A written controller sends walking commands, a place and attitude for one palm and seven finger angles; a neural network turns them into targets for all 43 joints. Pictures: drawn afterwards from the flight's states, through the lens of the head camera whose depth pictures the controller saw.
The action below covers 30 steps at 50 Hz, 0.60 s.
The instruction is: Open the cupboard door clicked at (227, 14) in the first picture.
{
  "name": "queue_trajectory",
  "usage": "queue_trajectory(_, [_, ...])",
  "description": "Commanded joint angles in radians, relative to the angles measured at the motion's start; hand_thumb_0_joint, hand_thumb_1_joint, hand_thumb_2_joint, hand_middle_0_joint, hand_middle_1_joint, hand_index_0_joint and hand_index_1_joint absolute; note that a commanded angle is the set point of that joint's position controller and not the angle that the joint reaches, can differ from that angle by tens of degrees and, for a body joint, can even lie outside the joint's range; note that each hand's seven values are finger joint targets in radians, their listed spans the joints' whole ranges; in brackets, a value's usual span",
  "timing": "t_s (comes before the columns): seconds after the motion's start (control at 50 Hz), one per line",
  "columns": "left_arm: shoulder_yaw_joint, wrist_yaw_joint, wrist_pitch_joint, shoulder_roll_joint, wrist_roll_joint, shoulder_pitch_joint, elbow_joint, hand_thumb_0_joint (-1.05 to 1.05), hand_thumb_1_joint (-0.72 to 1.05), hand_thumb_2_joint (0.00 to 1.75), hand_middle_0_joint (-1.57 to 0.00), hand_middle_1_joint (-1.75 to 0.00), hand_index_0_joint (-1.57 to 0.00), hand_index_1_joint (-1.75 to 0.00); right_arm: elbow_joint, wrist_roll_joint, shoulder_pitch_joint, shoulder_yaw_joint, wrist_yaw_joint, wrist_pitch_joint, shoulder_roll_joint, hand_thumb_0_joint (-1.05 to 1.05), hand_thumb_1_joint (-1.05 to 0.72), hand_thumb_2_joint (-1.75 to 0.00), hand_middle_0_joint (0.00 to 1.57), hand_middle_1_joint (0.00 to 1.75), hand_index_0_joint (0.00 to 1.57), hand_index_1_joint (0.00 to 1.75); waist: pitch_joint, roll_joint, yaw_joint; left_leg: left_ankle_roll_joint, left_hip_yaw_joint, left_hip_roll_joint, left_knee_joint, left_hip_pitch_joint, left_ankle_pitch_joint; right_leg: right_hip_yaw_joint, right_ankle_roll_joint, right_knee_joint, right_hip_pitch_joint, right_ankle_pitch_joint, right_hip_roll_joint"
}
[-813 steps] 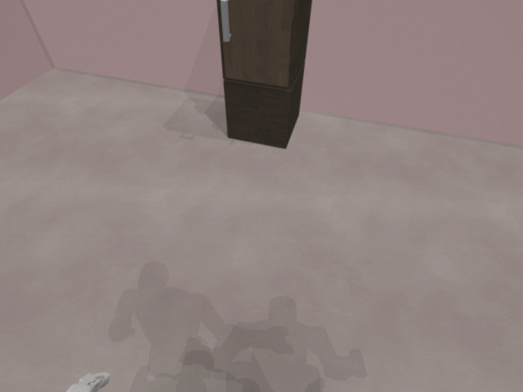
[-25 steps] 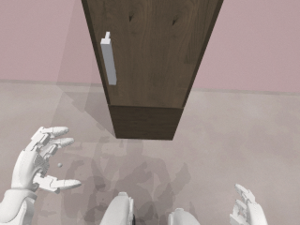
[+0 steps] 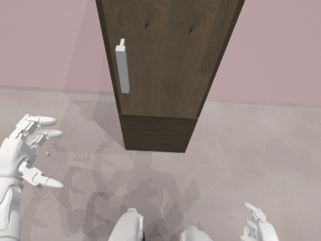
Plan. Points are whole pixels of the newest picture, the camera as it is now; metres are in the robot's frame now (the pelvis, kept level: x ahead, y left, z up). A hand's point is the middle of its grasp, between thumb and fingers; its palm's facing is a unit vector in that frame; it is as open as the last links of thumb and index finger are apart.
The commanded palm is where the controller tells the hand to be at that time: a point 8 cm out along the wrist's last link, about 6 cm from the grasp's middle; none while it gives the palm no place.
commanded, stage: raise the hand with hooked fingers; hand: left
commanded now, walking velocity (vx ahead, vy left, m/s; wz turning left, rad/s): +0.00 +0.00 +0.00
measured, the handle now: (124, 67) +0.61 +0.16 +0.03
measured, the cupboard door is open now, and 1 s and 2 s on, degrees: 0 0 0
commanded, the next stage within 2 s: move the hooked fingers beside the handle in 0.48 s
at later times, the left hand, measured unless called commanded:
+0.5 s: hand (61, 152) +0.29 +0.25 +0.05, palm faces +0.03 -1.00 -0.05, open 14.0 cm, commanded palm +0.27 +0.30 +0.05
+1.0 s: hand (78, 127) +0.36 +0.23 +0.05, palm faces +0.01 -1.00 -0.04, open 14.0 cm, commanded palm +0.34 +0.29 +0.05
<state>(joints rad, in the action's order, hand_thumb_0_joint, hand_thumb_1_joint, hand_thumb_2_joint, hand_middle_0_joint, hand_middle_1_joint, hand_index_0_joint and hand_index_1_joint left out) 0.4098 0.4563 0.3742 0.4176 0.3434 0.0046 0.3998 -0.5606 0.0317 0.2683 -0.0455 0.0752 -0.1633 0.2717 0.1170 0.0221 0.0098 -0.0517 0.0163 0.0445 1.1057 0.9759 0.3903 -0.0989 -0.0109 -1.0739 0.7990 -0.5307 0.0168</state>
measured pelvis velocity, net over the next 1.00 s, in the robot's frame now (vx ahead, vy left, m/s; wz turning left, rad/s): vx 0.01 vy -0.02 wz -0.02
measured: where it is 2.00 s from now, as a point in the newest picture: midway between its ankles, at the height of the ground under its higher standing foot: outside the picture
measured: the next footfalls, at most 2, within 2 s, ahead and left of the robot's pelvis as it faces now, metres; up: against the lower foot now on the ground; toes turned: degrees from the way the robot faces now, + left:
none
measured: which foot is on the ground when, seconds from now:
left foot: down 0.00-1.00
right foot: down 0.00-1.00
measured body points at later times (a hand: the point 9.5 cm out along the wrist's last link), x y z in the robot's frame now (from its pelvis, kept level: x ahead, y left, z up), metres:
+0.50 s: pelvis +0.01 -0.02 +0.00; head +0.08 -0.01 +0.44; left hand +0.29 +0.30 +0.05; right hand +0.16 -0.27 -0.09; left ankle +0.08 +0.09 -0.66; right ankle +0.00 -0.12 -0.66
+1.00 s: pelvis +0.01 -0.02 -0.01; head +0.09 -0.01 +0.44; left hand +0.35 +0.29 +0.06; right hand +0.14 -0.28 -0.10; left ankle +0.08 +0.09 -0.66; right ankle +0.00 -0.12 -0.66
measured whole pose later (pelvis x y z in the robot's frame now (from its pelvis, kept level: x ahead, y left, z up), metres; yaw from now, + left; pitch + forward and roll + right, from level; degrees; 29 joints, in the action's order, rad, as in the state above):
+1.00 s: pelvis +0.01 -0.02 -0.01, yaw -1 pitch +17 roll -3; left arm 0.40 0.44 0.36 0.41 0.30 0.23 0.59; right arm -0.59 0.03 0.28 -0.03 0.07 -0.13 0.28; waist 0.14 0.03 0.04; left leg -0.02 0.02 0.07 1.13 1.02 0.42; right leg -0.08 -0.04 -1.12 0.86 -0.56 0.04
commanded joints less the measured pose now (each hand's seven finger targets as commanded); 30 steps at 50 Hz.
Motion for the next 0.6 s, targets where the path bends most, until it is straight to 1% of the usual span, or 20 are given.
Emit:
queue_trajectory(0.0, [0.067,0.046,0.027,0.207,0.038,0.129,-0.150,0.00,-0.50,0.30,-0.30,-1.20,-0.30,-1.20,0.145,0.010,-0.006,0.082,0.011,-0.044,0.170,0.00,-0.90,-0.90,0.20,0.30,0.20,0.30,0.281,0.089,-0.002,0.028,-0.113,-0.012,-0.210,-0.399,-0.035,0.032,-0.024,0.173,0.045,0.099,0.036])
queue_trajectory(0.02, [0.063,0.053,0.030,0.197,0.047,0.119,-0.157,0.00,-0.50,0.30,-0.30,-1.20,-0.30,-1.20,0.147,0.009,-0.002,0.084,0.010,-0.050,0.168,0.00,-0.90,-0.90,0.20,0.30,0.20,0.30,0.293,0.090,-0.007,0.026,-0.110,-0.014,-0.197,-0.404,-0.072,0.035,-0.027,0.170,0.036,0.120,0.040])
queue_trajectory(0.04, [0.072,0.052,0.036,0.209,0.049,0.116,-0.170,0.00,-0.50,0.30,-0.30,-1.20,-0.30,-1.20,0.145,0.008,-0.001,0.084,0.007,-0.052,0.168,0.00,-0.90,-0.90,0.20,0.30,0.20,0.30,0.293,0.095,-0.007,0.028,-0.109,-0.011,-0.196,-0.411,-0.089,0.033,-0.026,0.170,0.040,0.128,0.039])
queue_trajectory(0.06, [0.081,0.047,0.042,0.214,0.052,0.112,-0.174,0.00,-0.50,0.30,-0.30,-1.20,-0.30,-1.20,0.144,0.007,0.002,0.087,0.004,-0.051,0.168,0.00,-0.90,-0.90,0.20,0.30,0.20,0.30,0.293,0.076,-0.007,0.026,-0.106,-0.012,-0.193,-0.402,-0.086,0.035,-0.023,0.172,0.040,0.124,0.040])
queue_trajectory(0.1, [0.095,0.031,0.063,0.222,0.056,0.125,-0.187,0.00,-0.50,0.30,-0.30,-1.20,-0.30,-1.20,0.138,0.005,0.000,0.088,0.002,-0.053,0.166,0.00,-0.90,-0.90,0.20,0.30,0.20,0.30,0.279,0.067,-0.005,0.023,-0.100,-0.013,-0.182,-0.376,-0.075,0.042,-0.022,0.169,0.044,0.112,0.039])
queue_trajectory(0.12, [0.110,0.023,0.075,0.240,0.054,0.136,-0.184,0.00,-0.50,0.30,-0.30,-1.20,-0.30,-1.20,0.137,0.002,0.001,0.088,0.001,-0.055,0.166,0.00,-0.90,-0.90,0.20,0.30,0.20,0.30,0.265,0.073,-0.007,0.023,-0.097,-0.014,-0.172,-0.358,-0.080,0.048,-0.026,0.162,0.041,0.114,0.042])
queue_trajectory(0.18, [0.110,0.004,0.098,0.231,0.042,0.137,-0.184,0.00,-0.50,0.30,-0.30,-1.20,-0.30,-1.20,0.130,0.002,0.002,0.089,-0.004,-0.053,0.162,0.00,-0.90,-0.90,0.20,0.30,0.20,0.30,0.275,0.119,-0.007,0.027,-0.098,-0.011,-0.175,-0.383,-0.085,0.044,-0.025,0.150,0.064,0.117,0.037])
queue_trajectory(0.2, [0.111,-0.001,0.099,0.229,0.043,0.139,-0.182,0.00,-0.50,0.30,-0.30,-1.20,-0.30,-1.20,0.132,0.001,0.003,0.090,-0.004,-0.050,0.162,0.00,-0.90,-0.90,0.20,0.30,0.20,0.30,0.272,0.093,-0.003,0.025,-0.095,-0.012,-0.175,-0.372,-0.077,0.047,-0.021,0.154,0.057,0.115,0.036])
queue_trajectory(0.22, [0.107,0.000,0.100,0.234,0.041,0.145,-0.186,0.00,-0.50,0.30,-0.30,-1.20,-0.30,-1.20,0.133,0.001,0.006,0.089,-0.004,-0.051,0.162,0.00,-0.90,-0.90,0.20,0.30,0.20,0.30,0.278,0.110,-0.008,0.025,-0.092,-0.012,-0.170,-0.370,-0.079,0.052,-0.025,0.152,0.049,0.115,0.039])
queue_trajectory(0.24, [0.104,0.002,0.099,0.235,0.037,0.145,-0.189,0.00,-0.50,0.30,-0.30,-1.20,-0.30,-1.20,0.135,0.003,0.001,0.089,-0.004,-0.050,0.162,0.00,-0.90,-0.90,0.20,0.30,0.20,0.30,0.284,0.123,-0.004,0.025,-0.090,-0.013,-0.172,-0.376,-0.076,0.054,-0.022,0.155,0.051,0.114,0.036])
queue_trajectory(0.3, [0.089,0.011,0.082,0.220,0.038,0.123,-0.170,0.00,-0.50,0.30,-0.30,-1.20,-0.30,-1.20,0.136,0.007,0.000,0.087,-0.001,-0.044,0.160,0.00,-0.90,-0.90,0.20,0.30,0.20,0.30,0.277,0.090,0.001,0.017,-0.076,-0.017,-0.166,-0.351,-0.071,0.067,-0.016,0.174,0.029,0.113,0.034])
queue_trajectory(0.32, [0.090,0.018,0.078,0.220,0.046,0.128,-0.169,0.00,-0.50,0.30,-0.30,-1.20,-0.30,-1.20,0.138,0.006,0.007,0.086,0.001,-0.043,0.159,0.00,-0.90,-0.90,0.20,0.30,0.20,0.30,0.283,0.053,0.004,0.013,-0.073,-0.017,-0.151,-0.333,-0.090,0.074,-0.015,0.173,0.006,0.131,0.038])
queue_trajectory(0.34, [0.093,0.024,0.071,0.222,0.046,0.126,-0.156,0.00,-0.50,0.30,-0.30,-1.20,-0.30,-1.20,0.138,0.008,0.002,0.085,0.001,-0.042,0.159,0.00,-0.90,-0.90,0.20,0.30,0.20,0.30,0.276,0.066,0.000,0.014,-0.066,-0.018,-0.147,-0.323,-0.091,0.077,-0.013,0.175,0.008,0.132,0.035])
queue_trajectory(0.36, [0.095,0.026,0.071,0.227,0.049,0.134,-0.166,0.00,-0.50,0.30,-0.30,-1.20,-0.30,-1.20,0.137,0.009,0.001,0.085,0.001,-0.041,0.158,0.00,-0.90,-0.90,0.20,0.30,0.20,0.30,0.285,0.052,0.002,0.012,-0.065,-0.019,-0.142,-0.318,-0.099,0.082,-0.011,0.177,-0.005,0.141,0.033])
queue_trajectory(0.42, [0.094,0.026,0.076,0.226,0.052,0.157,-0.176,0.00,-0.50,0.30,-0.30,-1.20,-0.30,-1.20,0.134,0.007,-0.001,0.083,0.003,-0.043,0.156,0.00,-0.90,-0.90,0.20,0.30,0.20,0.30,0.284,0.087,0.000,0.014,-0.066,-0.019,-0.131,-0.329,-0.123,0.080,-0.017,0.163,0.004,0.165,0.037])
queue_trajectory(0.44, [0.106,0.022,0.077,0.234,0.051,0.155,-0.168,0.00,-0.50,0.30,-0.30,-1.20,-0.30,-1.20,0.132,0.006,-0.003,0.081,0.001,-0.042,0.154,0.00,-0.90,-0.90,0.20,0.30,0.20,0.30,0.285,0.075,0.001,0.015,-0.066,-0.018,-0.130,-0.327,-0.123,0.081,-0.014,0.165,0.005,0.167,0.035])
queue_trajectory(0.48, [0.095,0.018,0.085,0.222,0.047,0.154,-0.168,0.00,-0.50,0.30,-0.30,-1.20,-0.30,-1.20,0.129,0.006,-0.004,0.083,0.002,-0.044,0.153,0.00,-0.90,-0.90,0.20,0.30,0.20,0.30,0.281,0.078,0.004,0.015,-0.065,-0.017,-0.130,-0.334,-0.127,0.079,-0.013,0.162,0.016,0.173,0.034])
queue_trajectory(0.52, [0.095,0.019,0.087,0.216,0.052,0.153,-0.157,0.00,-0.50,0.30,-0.30,-1.20,-0.30,-1.20,0.128,0.005,-0.001,0.082,0.002,-0.043,0.152,0.00,-0.90,-0.90,0.20,0.30,0.20,0.30,0.288,0.047,0.004,0.011,-0.060,-0.019,-0.113,-0.313,-0.139,0.089,-0.011,0.159,-0.003,0.191,0.036])
queue_trajectory(0.56, [0.089,0.025,0.080,0.211,0.048,0.151,-0.142,0.00,-0.50,0.30,-0.30,-1.20,-0.30,-1.20,0.127,0.007,-0.004,0.080,0.001,-0.041,0.151,0.00,-0.90,-0.90,0.20,0.30,0.20,0.30,0.284,0.053,0.004,0.012,-0.056,-0.020,-0.112,-0.303,-0.139,0.093,-0.008,0.161,-0.007,0.197,0.031])
queue_trajectory(0.58, [0.072,0.026,0.076,0.204,0.043,0.185,-0.136,0.00,-0.50,0.30,-0.30,-1.20,-0.30,-1.20,0.125,0.008,-0.005,0.079,0.002,-0.039,0.152,0.00,-0.90,-0.90,0.20,0.30,0.20,0.30,0.276,0.055,0.014,0.010,-0.054,-0.020,-0.108,-0.298,-0.129,0.098,-0.005,0.164,0.006,0.190,0.031])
